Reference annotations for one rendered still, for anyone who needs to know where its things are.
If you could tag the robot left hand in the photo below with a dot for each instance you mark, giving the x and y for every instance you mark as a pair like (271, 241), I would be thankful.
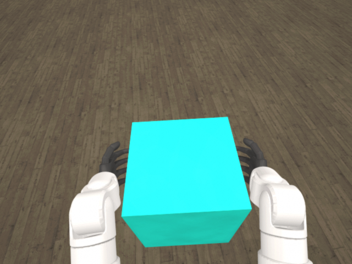
(110, 165)

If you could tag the right robot forearm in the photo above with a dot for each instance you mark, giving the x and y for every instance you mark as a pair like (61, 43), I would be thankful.
(282, 214)

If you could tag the robot right hand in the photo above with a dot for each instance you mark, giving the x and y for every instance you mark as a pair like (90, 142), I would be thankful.
(256, 158)

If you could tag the carton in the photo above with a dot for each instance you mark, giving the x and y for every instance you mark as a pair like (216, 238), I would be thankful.
(184, 184)

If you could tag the left robot forearm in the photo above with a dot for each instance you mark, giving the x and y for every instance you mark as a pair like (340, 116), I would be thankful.
(92, 226)

